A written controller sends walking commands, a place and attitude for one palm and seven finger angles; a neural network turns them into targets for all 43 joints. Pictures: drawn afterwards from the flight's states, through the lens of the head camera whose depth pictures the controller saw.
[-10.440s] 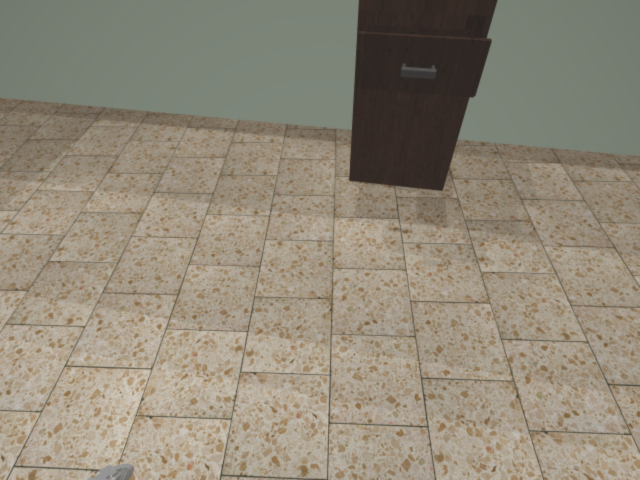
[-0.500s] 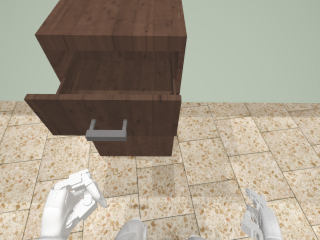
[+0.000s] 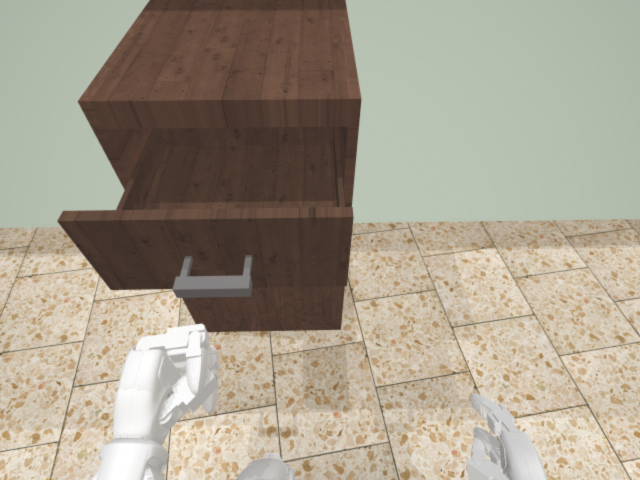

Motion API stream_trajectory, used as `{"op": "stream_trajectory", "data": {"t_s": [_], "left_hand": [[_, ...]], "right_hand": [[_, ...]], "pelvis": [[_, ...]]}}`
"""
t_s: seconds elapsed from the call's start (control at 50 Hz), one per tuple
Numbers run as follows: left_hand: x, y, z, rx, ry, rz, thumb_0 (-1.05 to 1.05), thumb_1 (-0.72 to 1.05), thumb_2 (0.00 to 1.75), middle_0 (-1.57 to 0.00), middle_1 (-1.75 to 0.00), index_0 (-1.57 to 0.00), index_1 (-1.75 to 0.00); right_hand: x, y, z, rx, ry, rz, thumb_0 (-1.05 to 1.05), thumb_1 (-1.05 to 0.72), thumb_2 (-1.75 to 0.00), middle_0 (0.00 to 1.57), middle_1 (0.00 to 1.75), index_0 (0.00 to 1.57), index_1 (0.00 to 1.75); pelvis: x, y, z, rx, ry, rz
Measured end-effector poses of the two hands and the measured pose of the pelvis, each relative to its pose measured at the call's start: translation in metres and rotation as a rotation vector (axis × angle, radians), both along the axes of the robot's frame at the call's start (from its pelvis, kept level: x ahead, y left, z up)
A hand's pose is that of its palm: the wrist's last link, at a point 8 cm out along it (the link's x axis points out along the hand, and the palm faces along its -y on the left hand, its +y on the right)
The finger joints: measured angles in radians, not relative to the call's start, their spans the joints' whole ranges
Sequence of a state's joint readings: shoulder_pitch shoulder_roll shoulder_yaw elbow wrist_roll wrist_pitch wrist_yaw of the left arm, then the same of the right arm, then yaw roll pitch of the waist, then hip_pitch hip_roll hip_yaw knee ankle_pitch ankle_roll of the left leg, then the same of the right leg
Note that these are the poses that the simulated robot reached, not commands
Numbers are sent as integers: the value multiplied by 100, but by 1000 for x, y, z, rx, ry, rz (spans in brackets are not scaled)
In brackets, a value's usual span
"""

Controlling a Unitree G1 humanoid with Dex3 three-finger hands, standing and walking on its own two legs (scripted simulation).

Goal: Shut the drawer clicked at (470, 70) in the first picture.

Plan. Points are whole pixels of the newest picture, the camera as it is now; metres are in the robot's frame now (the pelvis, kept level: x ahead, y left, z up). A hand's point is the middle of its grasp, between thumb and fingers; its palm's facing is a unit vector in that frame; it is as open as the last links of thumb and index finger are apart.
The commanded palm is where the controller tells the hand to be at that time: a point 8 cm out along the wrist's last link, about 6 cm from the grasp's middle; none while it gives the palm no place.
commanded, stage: raise the hand and make a fist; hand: left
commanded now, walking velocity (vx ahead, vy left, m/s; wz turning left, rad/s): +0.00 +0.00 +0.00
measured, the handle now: (215, 274) +0.41 +0.18 -0.02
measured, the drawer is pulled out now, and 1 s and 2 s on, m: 0.21 0.21 0.21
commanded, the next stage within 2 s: bring the fist close to the handle in 0.30 s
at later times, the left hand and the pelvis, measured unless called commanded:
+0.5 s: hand (216, 378) +0.22 +0.12 +0.08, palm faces +0.04 -1.00 -0.03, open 3.3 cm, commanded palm +0.20 +0.18 +0.07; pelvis +0.01 -0.01 +0.00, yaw +0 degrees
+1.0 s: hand (231, 360) +0.26 +0.12 +0.02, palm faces +0.03 -1.00 -0.03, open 3.3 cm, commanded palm +0.24 +0.18 +0.02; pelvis +0.00 -0.01 -0.03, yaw -1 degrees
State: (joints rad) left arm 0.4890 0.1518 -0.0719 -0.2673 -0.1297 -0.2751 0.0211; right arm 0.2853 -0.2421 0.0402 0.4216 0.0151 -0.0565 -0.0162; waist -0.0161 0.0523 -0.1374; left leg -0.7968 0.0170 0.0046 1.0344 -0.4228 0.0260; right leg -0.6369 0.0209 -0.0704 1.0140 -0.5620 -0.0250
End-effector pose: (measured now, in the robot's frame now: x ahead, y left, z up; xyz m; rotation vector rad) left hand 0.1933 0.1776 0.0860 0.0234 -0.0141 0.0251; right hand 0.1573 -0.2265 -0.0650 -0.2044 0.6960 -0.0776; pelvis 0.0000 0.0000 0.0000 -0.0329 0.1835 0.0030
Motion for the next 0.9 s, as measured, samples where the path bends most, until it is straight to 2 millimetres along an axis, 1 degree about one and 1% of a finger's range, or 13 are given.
{"op": "stream_trajectory", "data": {"t_s": [0.1, 0.2, 0.46, 0.52, 0.58, 0.66, 0.76, 0.9], "left_hand": [[0, -2, -3, -1, 32, 2, 2, 90, 90, -139, -160, -140, -160], [-2, 0, -3, 7, 23, 20, 2, 90, 90, -140, -160, -140, -160], [1, -3, -3, 8, 23, 15, 2, 90, 90, -140, -160, -140, -160], [2, -2, -8, 8, 29, 20, 2, 90, 90, -140, -160, -140, -160], [6, -2, -17, 11, 34, 18, 1, 90, 90, -140, -160, -140, -160], [15, -3, -28, 10, 28, 10, 2, 90, 90, -140, -160, -140, -160], [27, -3, -36, 9, 20, 0, 2, 90, 90, -140, -160, -140, -160], [36, -2, -49, 13, 35, 0, 2, 90, 90, -140, -160, -140, -160]], "right_hand": [[-5, -10, 2, -10, 9, -28, 1, -91, -90, 20, 30, 20, 30], [-2, -15, 2, -15, 4, -29, 1, -91, -90, 20, 30, 20, 30], [19, -9, 1, 13, -25, -1, 1, -91, -90, 20, 30, 20, 30], [21, -9, -1, 13, -25, 6, 1, -91, -90, 20, 30, 20, 30], [22, -10, -5, 6, -20, 13, 1, -91, -90, 20, 30, 20, 30], [21, -14, -13, -6, -3, 14, 1, -91, -90, 20, 30, 20, 30], [13, -18, -22, -12, 34, -2, 1, -91, -90, 20, 30, 20, 30], [0, -22, -32, -19, 81, -25, 1, -91, -90, 20, 30, 20, 30]], "pelvis": [[3, -2, 3, 7, 0, -8], [5, -5, 3, 10, 3, -8], [10, -10, 1, 14, 13, -1], [10, -11, 0, 15, 19, 0], [9, -12, -4, 14, 33, 1], [7, -13, -10, 11, 50, 2], [6, -13, -15, 12, 68, -3], [4, -12, -19, 12, 88, -10]]}}
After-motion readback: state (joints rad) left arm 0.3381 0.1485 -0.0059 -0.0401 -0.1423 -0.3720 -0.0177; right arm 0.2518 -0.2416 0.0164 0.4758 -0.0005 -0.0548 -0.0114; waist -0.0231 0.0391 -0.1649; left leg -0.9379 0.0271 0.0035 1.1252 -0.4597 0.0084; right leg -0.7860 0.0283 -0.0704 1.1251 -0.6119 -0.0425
